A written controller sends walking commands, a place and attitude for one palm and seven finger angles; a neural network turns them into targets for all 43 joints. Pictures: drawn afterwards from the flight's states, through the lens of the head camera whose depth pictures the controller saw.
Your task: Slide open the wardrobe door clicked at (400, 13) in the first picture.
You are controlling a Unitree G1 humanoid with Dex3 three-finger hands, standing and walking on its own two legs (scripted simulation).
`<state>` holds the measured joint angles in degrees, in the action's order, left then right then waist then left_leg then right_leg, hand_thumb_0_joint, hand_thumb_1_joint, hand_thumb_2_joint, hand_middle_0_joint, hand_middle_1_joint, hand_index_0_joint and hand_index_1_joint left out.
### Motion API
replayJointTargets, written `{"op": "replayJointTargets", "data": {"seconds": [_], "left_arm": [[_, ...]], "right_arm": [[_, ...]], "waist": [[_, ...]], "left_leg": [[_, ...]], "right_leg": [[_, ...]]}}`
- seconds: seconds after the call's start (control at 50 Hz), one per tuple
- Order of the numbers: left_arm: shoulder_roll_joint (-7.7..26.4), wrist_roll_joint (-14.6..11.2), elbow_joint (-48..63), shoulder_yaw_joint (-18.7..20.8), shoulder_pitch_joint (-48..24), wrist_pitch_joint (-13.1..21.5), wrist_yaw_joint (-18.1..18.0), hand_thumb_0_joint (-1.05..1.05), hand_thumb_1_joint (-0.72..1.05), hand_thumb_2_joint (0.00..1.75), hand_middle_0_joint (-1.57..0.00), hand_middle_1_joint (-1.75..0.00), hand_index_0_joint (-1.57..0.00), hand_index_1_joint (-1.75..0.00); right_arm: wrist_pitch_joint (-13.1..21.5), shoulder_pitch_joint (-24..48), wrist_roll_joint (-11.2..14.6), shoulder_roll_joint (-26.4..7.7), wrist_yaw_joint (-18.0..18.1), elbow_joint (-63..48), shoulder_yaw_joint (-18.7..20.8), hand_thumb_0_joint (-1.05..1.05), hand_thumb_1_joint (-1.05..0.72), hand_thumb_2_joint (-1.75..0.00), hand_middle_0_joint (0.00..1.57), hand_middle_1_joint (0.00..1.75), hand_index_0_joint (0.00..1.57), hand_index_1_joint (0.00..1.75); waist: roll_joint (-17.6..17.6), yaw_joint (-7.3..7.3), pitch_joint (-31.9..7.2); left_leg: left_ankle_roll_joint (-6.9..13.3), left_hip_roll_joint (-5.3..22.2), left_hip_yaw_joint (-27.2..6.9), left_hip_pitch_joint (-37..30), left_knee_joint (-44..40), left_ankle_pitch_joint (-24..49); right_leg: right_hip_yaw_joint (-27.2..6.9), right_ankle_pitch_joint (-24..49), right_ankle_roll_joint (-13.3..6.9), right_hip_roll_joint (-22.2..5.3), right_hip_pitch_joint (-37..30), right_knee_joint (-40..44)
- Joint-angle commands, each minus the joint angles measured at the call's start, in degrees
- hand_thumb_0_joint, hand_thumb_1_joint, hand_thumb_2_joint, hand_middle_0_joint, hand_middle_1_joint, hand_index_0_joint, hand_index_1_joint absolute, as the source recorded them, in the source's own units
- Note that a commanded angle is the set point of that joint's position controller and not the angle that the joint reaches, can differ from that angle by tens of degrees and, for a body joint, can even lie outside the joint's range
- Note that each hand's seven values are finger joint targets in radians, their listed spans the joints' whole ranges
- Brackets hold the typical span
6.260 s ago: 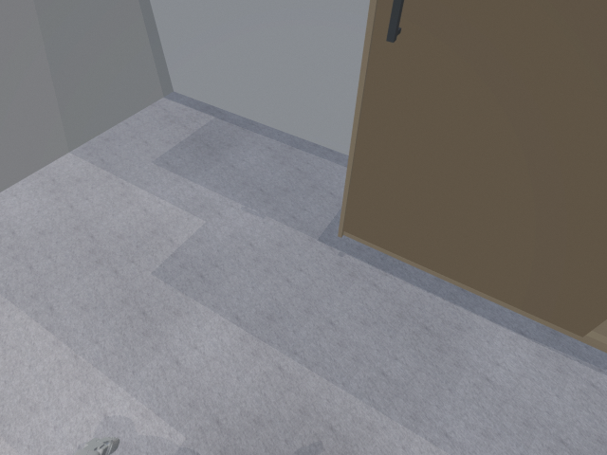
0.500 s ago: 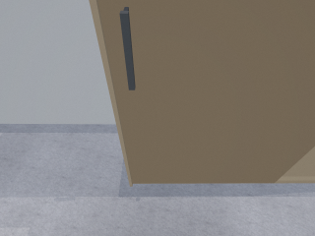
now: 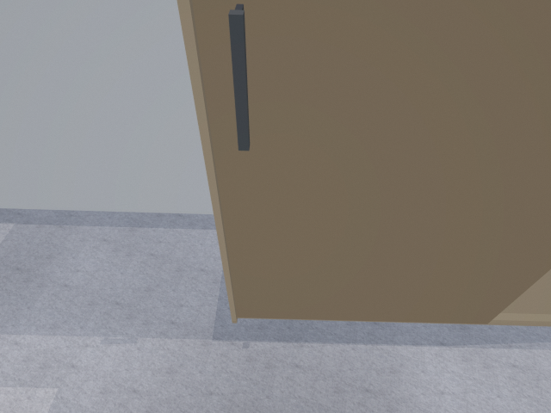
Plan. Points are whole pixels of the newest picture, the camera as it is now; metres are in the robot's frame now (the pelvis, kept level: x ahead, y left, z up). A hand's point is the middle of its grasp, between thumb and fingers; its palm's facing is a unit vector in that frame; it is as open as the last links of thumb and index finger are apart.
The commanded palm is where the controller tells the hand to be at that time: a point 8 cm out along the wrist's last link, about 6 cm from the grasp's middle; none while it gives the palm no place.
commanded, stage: look again from close up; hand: left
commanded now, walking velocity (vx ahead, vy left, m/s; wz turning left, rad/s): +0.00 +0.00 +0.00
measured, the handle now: (242, 84) +0.55 +0.09 +0.22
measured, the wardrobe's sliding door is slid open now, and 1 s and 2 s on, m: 0.00 0.00 0.00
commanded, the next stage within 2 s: none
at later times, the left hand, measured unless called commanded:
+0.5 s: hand out of the picture -0.02 +0.20 -0.18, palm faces +0.02 -0.98 -0.20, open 7.4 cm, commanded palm none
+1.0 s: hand out of the picture -0.06 +0.17 -0.18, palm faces +0.03 -0.99 -0.15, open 7.4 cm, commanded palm none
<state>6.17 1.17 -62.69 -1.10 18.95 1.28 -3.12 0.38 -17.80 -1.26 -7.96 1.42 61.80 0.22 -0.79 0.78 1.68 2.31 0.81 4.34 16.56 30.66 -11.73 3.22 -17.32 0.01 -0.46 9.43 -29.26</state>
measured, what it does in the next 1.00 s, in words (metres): stands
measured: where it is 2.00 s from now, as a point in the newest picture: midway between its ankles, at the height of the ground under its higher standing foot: outside the picture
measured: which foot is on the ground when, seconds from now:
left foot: down 0.00-1.00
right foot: down 0.00-1.00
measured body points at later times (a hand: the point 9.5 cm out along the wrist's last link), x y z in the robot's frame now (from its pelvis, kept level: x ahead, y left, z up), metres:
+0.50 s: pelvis -0.02 +0.02 +0.00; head -0.03 +0.03 +0.45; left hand -0.03 +0.25 -0.16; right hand +0.03 -0.23 -0.14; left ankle +0.06 +0.09 -0.73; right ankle -0.01 -0.12 -0.73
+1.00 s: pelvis -0.03 +0.01 +0.00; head -0.04 +0.03 +0.45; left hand -0.06 +0.22 -0.16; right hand -0.02 -0.21 -0.15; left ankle +0.06 +0.09 -0.73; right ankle -0.01 -0.12 -0.73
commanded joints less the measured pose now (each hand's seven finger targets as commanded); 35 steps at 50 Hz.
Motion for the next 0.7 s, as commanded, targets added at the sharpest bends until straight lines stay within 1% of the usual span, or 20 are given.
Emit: {"op": "replayJointTargets", "data": {"seconds": [0.0, 0.02, 0.04, 0.08, 0.1, 0.12, 0.14, 0.2, 0.24, 0.3, 0.34, 0.4, 0.42, 0.46, 0.5, 0.56, 0.58, 0.62, 0.66, 0.68], "left_arm": [[6.7, 0.1, 4.1, 1.4, 3.6, 0.2, 0.1, 0.0, 0.9, 0.9, -0.2, -0.3, -0.2, -0.3], [7.0, 0.2, 4.5, 1.5, 3.6, 0.1, 0.1, 0.0, 0.9, 0.9, -0.2, -0.3, -0.2, -0.3], [7.2, 0.1, 5.0, 1.7, 3.7, 0.0, 0.2, 0.0, 0.9, 0.9, -0.2, -0.3, -0.2, -0.3], [7.3, 0.2, 5.7, 1.8, 4.2, -0.2, 0.3, 0.0, 0.9, 0.9, -0.2, -0.3, -0.2, -0.3], [7.5, 0.2, 6.0, 1.8, 4.5, -0.3, 0.4, 0.0, 0.9, 0.9, -0.2, -0.3, -0.2, -0.3], [7.8, 0.3, 6.2, 1.8, 4.6, -0.2, 0.4, 0.0, 0.9, 0.9, -0.2, -0.3, -0.2, -0.3], [8.0, 0.2, 6.5, 1.9, 4.8, -0.2, 0.5, 0.0, 0.9, 0.9, -0.2, -0.3, -0.2, -0.3], [9.0, 0.2, 6.9, 1.9, 4.5, -0.2, 0.7, 0.0, 0.9, 0.9, -0.2, -0.3, -0.2, -0.3], [9.6, 0.2, 7.2, 2.0, 4.3, -0.1, 0.8, 0.0, 0.9, 0.9, -0.2, -0.3, -0.2, -0.3], [10.1, 0.2, 7.1, 1.9, 4.2, -0.2, 1.0, 0.0, 0.9, 0.9, -0.2, -0.3, -0.2, -0.3], [10.4, 0.2, 7.1, 1.9, 4.4, -0.1, 1.0, 0.0, 0.9, 0.9, -0.2, -0.3, -0.2, -0.3], [10.8, 0.2, 6.6, 1.9, 4.6, -0.3, 1.1, 0.0, 0.9, 0.9, -0.2, -0.3, -0.2, -0.3], [10.7, 0.2, 6.4, 1.9, 5.0, -0.1, 1.1, 0.0, 0.9, 0.9, -0.2, -0.3, -0.2, -0.3], [11.0, 0.2, 6.1, 1.8, 4.7, 0.0, 1.1, 0.0, 0.9, 0.9, -0.2, -0.3, -0.2, -0.3], [11.0, 0.2, 5.6, 1.8, 4.6, 0.0, 1.2, 0.0, 0.9, 0.9, -0.2, -0.3, -0.2, -0.3], [10.8, 0.1, 5.0, 1.6, 4.8, -0.1, 1.1, 0.0, 0.9, 0.9, -0.2, -0.3, -0.2, -0.3], [10.6, 0.1, 4.8, 1.6, 5.2, -0.1, 1.1, 0.0, 0.9, 0.9, -0.2, -0.3, -0.2, -0.3], [10.4, 0.2, 4.3, 1.5, 5.5, -0.1, 1.1, 0.0, 0.9, 0.9, -0.2, -0.3, -0.2, -0.3], [10.0, 0.1, 4.0, 1.4, 5.6, -0.3, 1.1, 0.0, 0.9, 0.9, -0.2, -0.3, -0.2, -0.3], [9.8, 0.1, 3.7, 1.4, 5.9, -0.3, 1.1, 0.0, 0.9, 0.9, -0.2, -0.3, -0.2, -0.3]], "right_arm": [[0.3, -1.5, 0.2, -6.0, -0.3, -5.0, 1.3, 0.0, -0.9, -0.9, 0.2, 0.3, 0.2, 0.3], [0.4, -1.6, 0.1, -6.1, -0.4, -5.4, 1.3, 0.0, -0.9, -0.9, 0.2, 0.3, 0.2, 0.3], [0.4, -1.7, 0.1, -6.5, -0.4, -5.7, 1.3, 0.0, -0.9, -0.9, 0.2, 0.3, 0.2, 0.3], [0.6, -1.1, 0.1, -7.6, -0.3, -6.4, 1.5, 0.0, -0.9, -0.9, 0.2, 0.3, 0.2, 0.3], [0.6, -0.6, 0.1, -8.0, -0.4, -6.8, 1.6, 0.0, -0.9, -0.9, 0.2, 0.3, 0.2, 0.3], [0.8, -0.5, 0.1, -8.2, -0.4, -6.9, 1.6, 0.0, -0.9, -0.9, 0.2, 0.3, 0.2, 0.3], [0.9, 0.1, 0.2, -8.7, -0.4, -7.2, 1.7, 0.0, -0.9, -0.9, 0.2, 0.3, 0.2, 0.3], [1.0, 0.8, 0.3, -9.6, -0.5, -7.5, 1.8, 0.0, -0.9, -0.9, 0.2, 0.3, 0.2, 0.3], [1.2, 1.2, 0.3, -10.1, -0.5, -7.4, 1.7, 0.0, -0.9, -0.9, 0.2, 0.3, 0.2, 0.3], [1.0, 1.7, 0.3, -10.7, -0.6, -7.1, 1.8, 0.0, -0.9, -0.9, 0.2, 0.3, 0.2, 0.3], [1.1, 2.0, 0.4, -10.9, -0.7, -6.8, 1.8, 0.0, -0.9, -0.9, 0.2, 0.3, 0.2, 0.3], [1.0, 2.3, 0.4, -11.3, -0.7, -6.3, 1.8, 0.0, -0.9, -0.9, 0.2, 0.3, 0.2, 0.3], [1.0, 2.2, 0.4, -11.2, -0.7, -6.1, 1.7, 0.0, -0.9, -0.9, 0.2, 0.3, 0.2, 0.3], [1.1, 2.3, 0.5, -11.2, -0.8, -5.6, 1.7, 0.0, -0.9, -0.9, 0.2, 0.3, 0.2, 0.3], [1.1, 2.2, 0.5, -11.3, -0.8, -5.0, 1.7, 0.0, -0.9, -0.9, 0.2, 0.3, 0.2, 0.3], [1.0, 2.1, 0.6, -11.0, -0.8, -4.3, 1.5, 0.0, -0.9, -0.9, 0.2, 0.3, 0.2, 0.3], [0.9, 2.0, 0.6, -10.9, -0.8, -3.9, 1.5, 0.0, -0.9, -0.9, 0.2, 0.3, 0.2, 0.3], [0.9, 1.6, 0.6, -10.6, -0.8, -3.5, 1.4, 0.0, -0.9, -0.9, 0.2, 0.3, 0.2, 0.3], [0.8, 1.3, 0.6, -10.3, -0.8, -3.1, 1.4, 0.0, -0.9, -0.9, 0.2, 0.3, 0.2, 0.3], [0.7, 1.2, 0.6, -10.1, -0.8, -2.8, 1.3, 0.0, -0.9, -0.9, 0.2, 0.3, 0.2, 0.3]], "waist": [[2.2, 0.09, 6.7], [0.1, 0.11, 5.6], [0.3, 0.11, 4.8], [-0.8, -0.26, 4.3], [-0.4, -0.61, 4.0], [-0.4, -0.76, 2.9], [-0.4, -0.92, 2.6], [0.6, -0.85, 2.4], [-0.3, -0.9, 1.4], [0.3, -0.79, 2.0], [0.1, -0.94, 1.4], [-0.5, -0.99, 1.6], [0.3, -1.14, 0.9], [0.4, -1.01, 0.6], [0.8, -0.87, 1.1], [0.2, -0.93, 2.0], [-0.1, -0.95, 1.7], [0.4, -1.08, 1.9], [-0.2, -0.87, 2.3], [-0.4, -1.02, 2.5]], "left_leg": [[-0.3, 4.4, -8.1, 2.6, -8.0, -8.5], [-0.1, 4.5, -8.3, 2.0, -8.3, -7.6], [0.1, 4.8, -9.0, 2.3, -9.1, -8.7], [0.3, 5.5, -10.2, 2.8, -10.9, -11.2], [0.5, 5.8, -10.6, 3.4, -11.7, -12.4], [0.7, 5.8, -10.8, 3.3, -11.6, -10.7], [0.8, 5.9, -10.7, 3.2, -11.8, -10.7], [0.7, 5.9, -10.6, 2.4, -12.2, -10.7], [0.7, 6.0, -10.6, 1.7, -12.3, -9.3], [0.5, 6.1, -10.6, 1.6, -13.1, -11.0], [0.5, 6.1, -10.5, 1.3, -13.1, -10.3], [0.4, 6.4, -10.9, 1.8, -14.5, -12.6], [0.5, 6.3, -10.8, 1.1, -14.1, -11.0], [0.3, 6.2, -10.5, 0.6, -13.9, -10.0], [0.2, 6.2, -10.3, 0.3, -14.0, -9.9], [0.1, 6.1, -10.5, 0.6, -14.7, -10.3], [0.0, 6.2, -10.5, 0.7, -14.9, -10.9], [0.0, 6.2, -10.4, 0.9, -14.9, -10.5], [-0.2, 6.2, -10.4, 0.9, -15.5, -11.6], [-0.2, 6.2, -10.6, 1.3, -15.9, -12.6]], "right_leg": [[-6.6, -6.4, -3.4, -4.8, 10.3, 7.2], [-6.1, -4.8, -3.4, -4.7, 9.5, 6.7], [-5.8, -4.4, -3.2, -4.4, 8.9, 6.0], [-5.2, -3.2, -3.0, -3.9, 8.0, 5.1], [-4.8, -2.7, -2.8, -3.8, 7.4, 4.9], [-4.6, -0.6, -2.9, -3.8, 5.9, 4.7], [-4.7, -0.3, -2.8, -4.0, 5.7, 4.8], [-5.1, -0.3, -2.8, -4.2, 6.0, 5.5], [-5.0, 1.2, -2.6, -4.4, 5.2, 5.8], [-5.1, -0.1, -2.5, -4.5, 5.8, 6.6], [-5.1, 1.0, -2.4, -4.6, 5.1, 6.9], [-4.8, -0.2, -2.3, -4.7, 5.0, 7.2], [-4.8, 1.1, -2.3, -4.8, 4.4, 7.4], [-5.1, 1.2, -2.3, -5.1, 4.4, 7.8], [-5.3, 0.7, -2.3, -5.2, 4.9, 8.3], [-5.2, 0.5, -2.1, -5.2, 5.0, 8.7], [-5.2, 0.1, -2.1, -5.3, 4.8, 8.9], [-5.0, 0.6, -2.1, -5.3, 4.3, 9.1], [-4.9, -0.4, -2.0, -5.2, 5.0, 8.9], [-4.8, -0.7, -1.9, -5.1, 5.0, 8.9]]}}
